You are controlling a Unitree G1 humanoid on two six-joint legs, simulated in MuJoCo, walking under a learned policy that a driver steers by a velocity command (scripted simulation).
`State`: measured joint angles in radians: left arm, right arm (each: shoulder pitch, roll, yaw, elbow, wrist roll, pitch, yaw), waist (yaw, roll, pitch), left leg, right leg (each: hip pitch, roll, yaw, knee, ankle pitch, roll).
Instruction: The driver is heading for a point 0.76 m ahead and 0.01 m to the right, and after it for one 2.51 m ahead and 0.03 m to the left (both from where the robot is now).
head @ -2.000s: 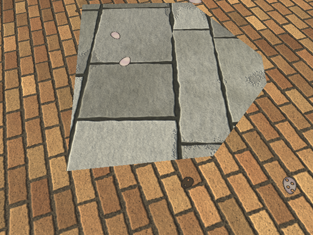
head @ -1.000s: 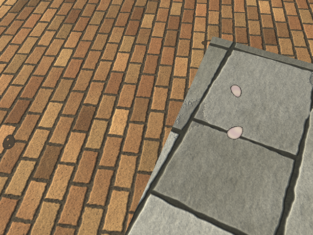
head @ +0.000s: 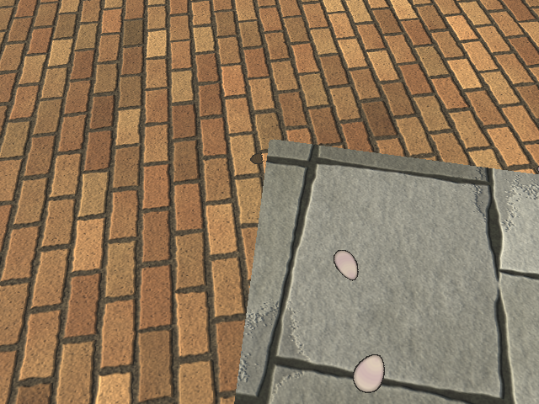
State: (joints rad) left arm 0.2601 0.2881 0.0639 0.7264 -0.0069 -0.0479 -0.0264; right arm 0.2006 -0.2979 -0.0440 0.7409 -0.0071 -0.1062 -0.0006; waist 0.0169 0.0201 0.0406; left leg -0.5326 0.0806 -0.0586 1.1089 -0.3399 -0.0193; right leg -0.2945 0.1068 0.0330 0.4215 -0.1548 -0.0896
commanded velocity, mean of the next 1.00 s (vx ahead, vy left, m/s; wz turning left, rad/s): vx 0.50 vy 0.00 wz -0.19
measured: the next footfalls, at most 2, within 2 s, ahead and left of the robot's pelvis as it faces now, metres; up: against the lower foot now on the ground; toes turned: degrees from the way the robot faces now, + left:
left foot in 0.28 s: +0.35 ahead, +0.14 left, +0.00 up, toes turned -11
right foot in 0.80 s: +0.58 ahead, -0.16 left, +0.00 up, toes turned -12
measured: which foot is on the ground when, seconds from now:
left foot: up 0.00-0.26, down 0.28-0.82, up 0.84-1.00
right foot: down 0.00-0.30, up 0.32-0.78, down 0.80-1.00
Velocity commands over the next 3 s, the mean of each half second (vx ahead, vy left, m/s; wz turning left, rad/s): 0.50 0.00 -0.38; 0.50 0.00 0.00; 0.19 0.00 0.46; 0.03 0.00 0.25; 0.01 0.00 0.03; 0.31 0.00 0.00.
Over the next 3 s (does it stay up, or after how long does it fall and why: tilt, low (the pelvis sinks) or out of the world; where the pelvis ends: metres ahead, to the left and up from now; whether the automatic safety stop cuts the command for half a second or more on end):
stays up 0.89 -0.08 0.00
